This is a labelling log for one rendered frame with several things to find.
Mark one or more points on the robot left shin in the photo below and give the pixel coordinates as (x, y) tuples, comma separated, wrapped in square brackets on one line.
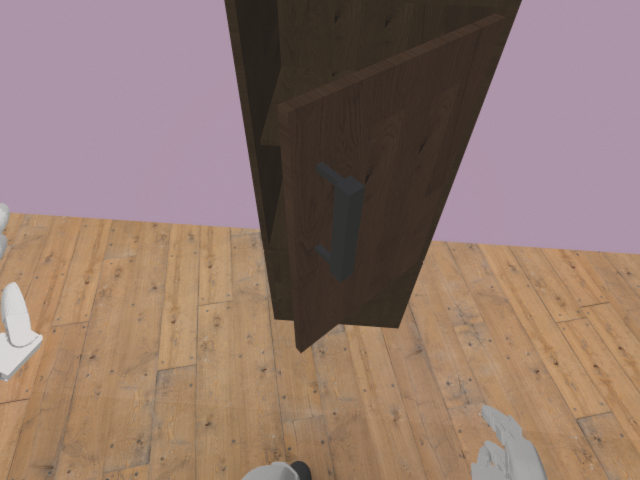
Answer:
[(285, 464)]

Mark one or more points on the left robot hand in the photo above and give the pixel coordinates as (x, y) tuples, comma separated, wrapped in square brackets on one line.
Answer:
[(19, 342)]

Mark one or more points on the handle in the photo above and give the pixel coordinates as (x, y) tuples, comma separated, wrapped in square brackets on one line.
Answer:
[(348, 202)]

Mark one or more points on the right robot hand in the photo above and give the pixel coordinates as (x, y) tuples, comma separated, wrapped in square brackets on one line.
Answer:
[(520, 459)]

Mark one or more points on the cupboard door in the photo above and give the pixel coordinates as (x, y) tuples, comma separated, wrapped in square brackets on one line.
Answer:
[(396, 127)]

